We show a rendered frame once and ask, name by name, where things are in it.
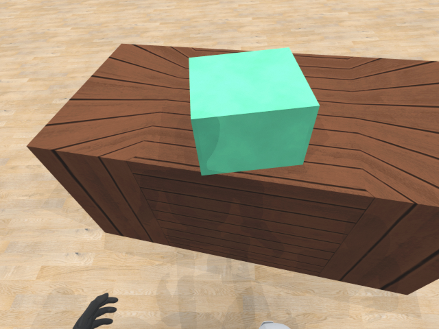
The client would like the carton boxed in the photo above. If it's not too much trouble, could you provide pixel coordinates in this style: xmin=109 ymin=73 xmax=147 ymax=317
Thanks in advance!
xmin=189 ymin=47 xmax=320 ymax=175

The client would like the robot left hand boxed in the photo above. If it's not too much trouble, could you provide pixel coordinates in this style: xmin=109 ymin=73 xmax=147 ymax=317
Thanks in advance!
xmin=73 ymin=293 xmax=118 ymax=329

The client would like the robot right shin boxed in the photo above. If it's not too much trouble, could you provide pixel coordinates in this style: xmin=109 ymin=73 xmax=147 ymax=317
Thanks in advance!
xmin=260 ymin=321 xmax=273 ymax=327

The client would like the pedestal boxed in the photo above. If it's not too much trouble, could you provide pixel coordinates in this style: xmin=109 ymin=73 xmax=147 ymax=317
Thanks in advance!
xmin=27 ymin=44 xmax=439 ymax=295

